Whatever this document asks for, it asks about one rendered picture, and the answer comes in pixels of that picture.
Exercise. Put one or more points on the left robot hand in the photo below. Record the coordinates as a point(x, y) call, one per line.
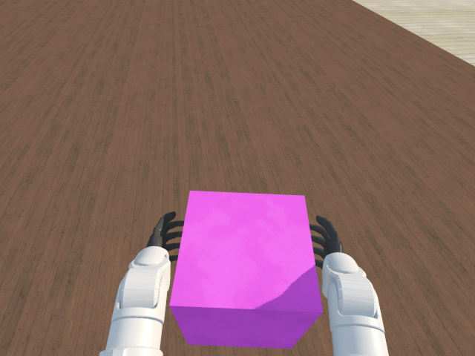
point(160, 236)

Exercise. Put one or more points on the right robot hand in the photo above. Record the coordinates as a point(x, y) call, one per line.
point(330, 241)

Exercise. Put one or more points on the carton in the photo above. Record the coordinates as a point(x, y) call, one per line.
point(245, 272)

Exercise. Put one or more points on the right robot forearm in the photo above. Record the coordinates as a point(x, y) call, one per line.
point(354, 313)

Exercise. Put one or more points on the left robot forearm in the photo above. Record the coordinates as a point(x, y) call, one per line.
point(139, 310)

